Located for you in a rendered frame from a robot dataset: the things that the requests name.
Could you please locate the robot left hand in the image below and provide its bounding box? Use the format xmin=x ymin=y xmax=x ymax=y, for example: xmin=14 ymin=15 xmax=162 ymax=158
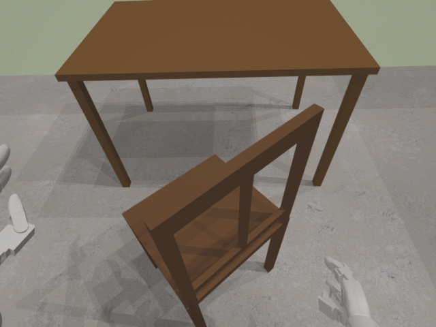
xmin=0 ymin=144 xmax=35 ymax=265

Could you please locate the chair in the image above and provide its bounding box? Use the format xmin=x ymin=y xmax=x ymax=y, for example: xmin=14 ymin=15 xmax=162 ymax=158
xmin=122 ymin=104 xmax=324 ymax=327

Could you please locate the table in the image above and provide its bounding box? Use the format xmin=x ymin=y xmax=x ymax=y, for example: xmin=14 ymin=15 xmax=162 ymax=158
xmin=55 ymin=0 xmax=380 ymax=187

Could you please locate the robot right hand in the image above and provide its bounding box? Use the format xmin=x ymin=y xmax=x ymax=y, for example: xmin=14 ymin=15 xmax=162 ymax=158
xmin=318 ymin=256 xmax=372 ymax=326

